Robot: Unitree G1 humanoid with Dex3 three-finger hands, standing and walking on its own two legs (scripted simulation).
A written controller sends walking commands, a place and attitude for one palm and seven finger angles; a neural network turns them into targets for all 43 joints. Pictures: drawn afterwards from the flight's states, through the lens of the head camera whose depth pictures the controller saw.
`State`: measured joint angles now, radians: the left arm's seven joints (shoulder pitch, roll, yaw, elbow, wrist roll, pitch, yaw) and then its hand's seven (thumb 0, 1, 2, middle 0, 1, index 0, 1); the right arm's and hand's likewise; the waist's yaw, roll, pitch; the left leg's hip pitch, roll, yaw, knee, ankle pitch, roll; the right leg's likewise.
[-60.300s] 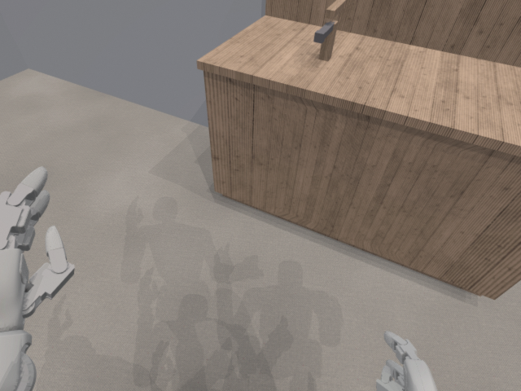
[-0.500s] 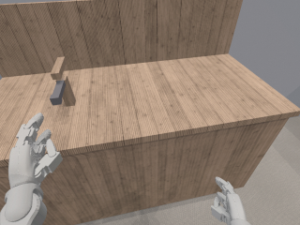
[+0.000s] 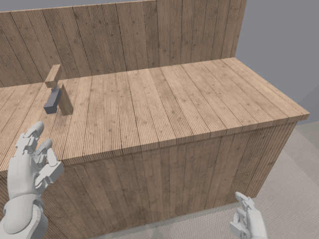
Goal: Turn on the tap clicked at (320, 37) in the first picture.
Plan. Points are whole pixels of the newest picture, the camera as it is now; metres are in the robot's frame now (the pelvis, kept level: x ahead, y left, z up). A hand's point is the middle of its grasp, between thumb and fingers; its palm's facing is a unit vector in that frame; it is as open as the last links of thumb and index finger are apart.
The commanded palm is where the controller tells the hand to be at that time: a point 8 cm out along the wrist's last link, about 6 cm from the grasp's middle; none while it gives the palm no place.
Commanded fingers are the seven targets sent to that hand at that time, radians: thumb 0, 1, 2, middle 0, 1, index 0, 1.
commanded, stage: reach beside the lever's end, fingers flat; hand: left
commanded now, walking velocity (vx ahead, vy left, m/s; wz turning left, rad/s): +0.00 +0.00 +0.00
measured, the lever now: (50, 108) +0.43 +0.43 +0.12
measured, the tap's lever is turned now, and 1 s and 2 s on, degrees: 0 0 1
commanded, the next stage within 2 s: none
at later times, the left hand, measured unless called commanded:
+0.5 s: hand (50, 145) +0.26 +0.31 +0.15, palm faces +0.57 -0.81 -0.08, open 7.5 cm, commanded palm +0.21 +0.34 +0.15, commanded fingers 0.00 0.90 0.90 -0.19 -0.27 -0.19 -0.27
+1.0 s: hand (45, 130) +0.32 +0.36 +0.14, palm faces +0.59 -0.80 -0.07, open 7.6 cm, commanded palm +0.27 +0.40 +0.13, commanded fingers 0.00 0.90 0.90 -0.17 -0.21 -0.17 -0.21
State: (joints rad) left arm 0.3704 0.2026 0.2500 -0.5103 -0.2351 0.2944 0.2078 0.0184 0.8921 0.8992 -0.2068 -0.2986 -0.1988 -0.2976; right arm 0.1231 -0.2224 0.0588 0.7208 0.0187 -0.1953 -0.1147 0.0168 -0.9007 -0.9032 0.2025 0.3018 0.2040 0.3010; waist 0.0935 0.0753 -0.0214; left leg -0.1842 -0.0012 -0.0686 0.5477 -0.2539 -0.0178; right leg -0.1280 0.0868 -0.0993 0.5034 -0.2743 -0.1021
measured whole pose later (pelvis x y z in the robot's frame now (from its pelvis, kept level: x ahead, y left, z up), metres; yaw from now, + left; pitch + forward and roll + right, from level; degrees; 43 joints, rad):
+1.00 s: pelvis +0.01 +0.03 +0.00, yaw -1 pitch +0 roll +0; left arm -0.16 0.39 0.50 0.24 -0.21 0.16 0.10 0.02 0.89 0.90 -0.18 -0.23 -0.18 -0.23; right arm 0.18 -0.23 0.05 0.74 0.03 -0.19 -0.15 0.02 -0.90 -0.90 0.20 0.30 0.21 0.30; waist 0.04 0.03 -0.03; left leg -0.31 -0.03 -0.03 0.56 -0.25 0.01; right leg -0.27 0.06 -0.07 0.54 -0.28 -0.07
